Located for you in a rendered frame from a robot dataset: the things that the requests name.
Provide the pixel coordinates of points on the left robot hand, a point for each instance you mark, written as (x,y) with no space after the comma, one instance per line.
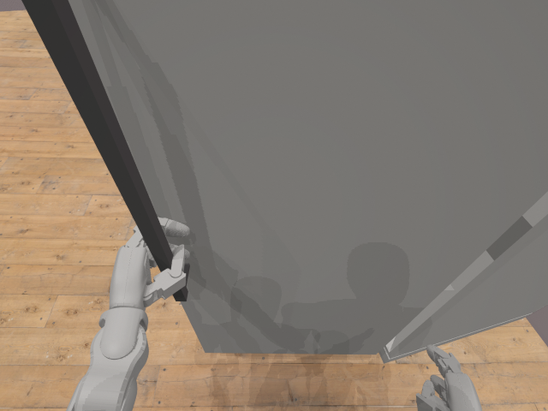
(132,270)

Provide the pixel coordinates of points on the fridge door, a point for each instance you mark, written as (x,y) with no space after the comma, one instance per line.
(339,162)

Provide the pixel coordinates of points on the handle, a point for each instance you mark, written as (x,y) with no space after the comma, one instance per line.
(62,37)

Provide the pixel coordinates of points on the left robot forearm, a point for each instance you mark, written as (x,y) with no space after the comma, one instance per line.
(118,353)

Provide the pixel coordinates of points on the right robot hand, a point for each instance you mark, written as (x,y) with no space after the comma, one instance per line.
(457,390)

